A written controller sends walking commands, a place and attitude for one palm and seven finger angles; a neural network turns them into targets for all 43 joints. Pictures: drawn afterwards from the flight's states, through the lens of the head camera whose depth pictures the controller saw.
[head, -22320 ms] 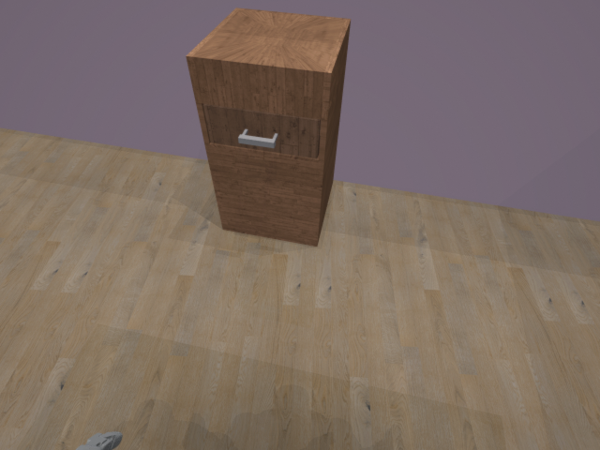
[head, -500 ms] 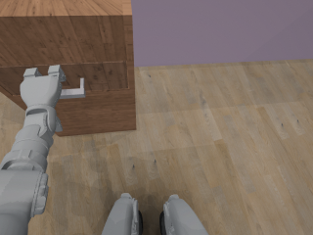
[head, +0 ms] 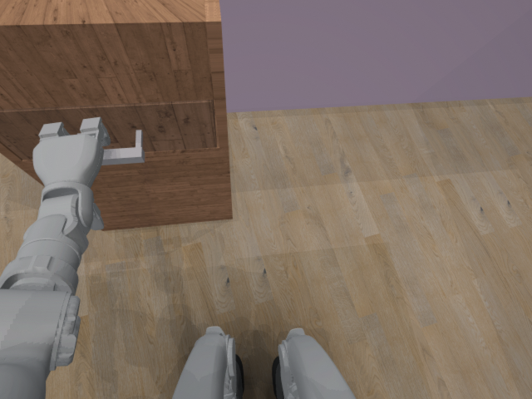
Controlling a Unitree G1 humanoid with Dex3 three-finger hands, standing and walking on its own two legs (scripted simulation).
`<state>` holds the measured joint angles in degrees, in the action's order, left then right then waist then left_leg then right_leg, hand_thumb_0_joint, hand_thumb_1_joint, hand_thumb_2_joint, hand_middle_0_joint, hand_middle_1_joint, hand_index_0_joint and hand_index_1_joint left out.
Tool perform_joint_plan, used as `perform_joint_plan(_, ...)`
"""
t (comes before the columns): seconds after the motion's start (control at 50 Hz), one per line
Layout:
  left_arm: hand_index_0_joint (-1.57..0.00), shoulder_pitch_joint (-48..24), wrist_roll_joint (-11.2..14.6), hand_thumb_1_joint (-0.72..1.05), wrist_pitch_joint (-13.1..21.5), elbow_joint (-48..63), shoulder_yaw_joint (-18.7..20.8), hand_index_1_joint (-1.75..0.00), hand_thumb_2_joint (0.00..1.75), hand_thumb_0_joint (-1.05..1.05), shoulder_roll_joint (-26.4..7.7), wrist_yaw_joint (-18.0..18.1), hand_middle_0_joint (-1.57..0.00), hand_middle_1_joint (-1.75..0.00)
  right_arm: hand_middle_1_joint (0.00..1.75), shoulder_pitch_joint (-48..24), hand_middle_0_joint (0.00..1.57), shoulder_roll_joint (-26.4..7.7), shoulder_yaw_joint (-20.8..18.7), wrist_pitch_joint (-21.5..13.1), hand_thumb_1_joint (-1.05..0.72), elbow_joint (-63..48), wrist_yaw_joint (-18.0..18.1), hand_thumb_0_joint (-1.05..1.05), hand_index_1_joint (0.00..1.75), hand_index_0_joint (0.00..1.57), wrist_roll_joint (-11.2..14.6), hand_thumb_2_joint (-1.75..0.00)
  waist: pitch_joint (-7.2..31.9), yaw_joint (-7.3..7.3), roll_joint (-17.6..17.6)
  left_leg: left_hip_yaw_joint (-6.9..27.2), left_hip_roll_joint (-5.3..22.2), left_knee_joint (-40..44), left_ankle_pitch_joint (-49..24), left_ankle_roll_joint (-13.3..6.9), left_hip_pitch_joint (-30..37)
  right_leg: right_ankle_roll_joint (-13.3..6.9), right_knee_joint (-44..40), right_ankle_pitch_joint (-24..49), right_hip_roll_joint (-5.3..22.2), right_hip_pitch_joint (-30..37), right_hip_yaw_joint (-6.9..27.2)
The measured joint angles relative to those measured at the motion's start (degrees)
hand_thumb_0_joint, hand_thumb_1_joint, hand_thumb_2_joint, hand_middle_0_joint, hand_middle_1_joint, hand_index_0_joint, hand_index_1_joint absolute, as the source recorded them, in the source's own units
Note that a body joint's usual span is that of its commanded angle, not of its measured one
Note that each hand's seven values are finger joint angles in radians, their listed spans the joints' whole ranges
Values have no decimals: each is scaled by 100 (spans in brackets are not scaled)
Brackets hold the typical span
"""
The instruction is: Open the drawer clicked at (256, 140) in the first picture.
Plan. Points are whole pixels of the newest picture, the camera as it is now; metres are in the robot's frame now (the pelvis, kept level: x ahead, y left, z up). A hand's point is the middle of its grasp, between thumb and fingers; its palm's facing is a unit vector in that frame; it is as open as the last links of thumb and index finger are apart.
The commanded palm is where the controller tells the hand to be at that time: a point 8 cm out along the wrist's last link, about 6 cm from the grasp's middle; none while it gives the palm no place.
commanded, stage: lower the fingers behind the handle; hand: left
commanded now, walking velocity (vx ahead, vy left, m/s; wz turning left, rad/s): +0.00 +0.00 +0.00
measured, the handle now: (109, 147) +0.54 +0.28 -0.10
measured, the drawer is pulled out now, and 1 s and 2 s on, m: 0.00 0.00 0.00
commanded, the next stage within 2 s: lift the fingers back up to retry in 1.54 s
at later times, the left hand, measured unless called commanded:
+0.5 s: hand (97, 180) +0.46 +0.28 -0.08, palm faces -0.06 -0.03 -1.00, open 13.8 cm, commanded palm +0.46 +0.25 -0.03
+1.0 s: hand (98, 181) +0.47 +0.28 -0.09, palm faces +0.00 +0.01 -1.00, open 14.0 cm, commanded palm +0.46 +0.25 -0.07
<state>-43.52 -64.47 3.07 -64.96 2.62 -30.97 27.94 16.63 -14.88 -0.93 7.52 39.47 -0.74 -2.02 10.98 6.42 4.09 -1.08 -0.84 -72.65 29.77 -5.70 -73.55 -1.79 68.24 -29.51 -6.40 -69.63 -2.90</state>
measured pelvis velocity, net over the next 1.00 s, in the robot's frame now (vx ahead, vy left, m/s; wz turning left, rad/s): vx -0.02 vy -0.01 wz -0.01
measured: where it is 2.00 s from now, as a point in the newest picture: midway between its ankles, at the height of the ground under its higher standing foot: outside the picture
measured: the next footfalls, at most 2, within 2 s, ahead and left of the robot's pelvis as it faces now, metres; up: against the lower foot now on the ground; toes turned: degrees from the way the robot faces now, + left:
none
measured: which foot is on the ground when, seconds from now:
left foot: down 0.00-1.00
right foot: down 0.00-1.00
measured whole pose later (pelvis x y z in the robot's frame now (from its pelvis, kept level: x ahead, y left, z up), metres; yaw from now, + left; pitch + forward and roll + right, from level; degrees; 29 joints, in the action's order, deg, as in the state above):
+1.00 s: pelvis -0.02 -0.01 -0.06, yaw +0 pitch +34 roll -6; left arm -48.8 -66.1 5.9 -65.1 1.5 -33.4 31.0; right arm 15.0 -15.3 0.2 5.9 38.9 -1.4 -2.5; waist 13.1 5.9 3.5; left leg -0.5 -0.7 -85.9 32.6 -5.6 -87.6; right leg -2.5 81.9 -33.1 -6.1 -83.6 -5.1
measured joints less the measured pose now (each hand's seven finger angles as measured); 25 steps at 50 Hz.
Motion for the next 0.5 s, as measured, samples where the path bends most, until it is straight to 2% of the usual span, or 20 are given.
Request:
perform_joint_plan(0.1,-32,79,-21,-49,410,9,-111,-120,30,0,-60,-206,-32,-120,30,59,21,33,47,-99,-90,63,96,1,30,21,-2,-90,108,16,-58,55,-9,-21,29,24,-8,-37,10,-40,1,8,-53)
perform_joint_plan(0.2,-32,-19,-214,-49,718,43,19,-120,30,0,-205,-2,-32,-120,30,0,21,-17,22,-156,-90,25,90,1,30,21,-74,-90,169,94,-49,120,7,-331,147,49,-339,-74,281,-156,-16,-294,-145)
perform_joint_plan(0.36,-32,35,-202,-49,499,207,279,-120,30,0,-137,346,-31,-120,30,-144,20,-60,-43,-80,-90,-48,-47,1,29,21,-108,-90,74,8,-28,37,44,-636,267,28,-687,-54,625,-267,-37,-683,-98)
perform_joint_plan(0.5,-32,155,-128,-49,400,312,209,-119,30,0,-63,266,-29,-120,30,-162,20,50,9,-68,-90,22,-65,1,30,21,-81,-90,100,-65,-45,16,40,-599,285,25,-596,-53,609,-289,-36,-606,-72)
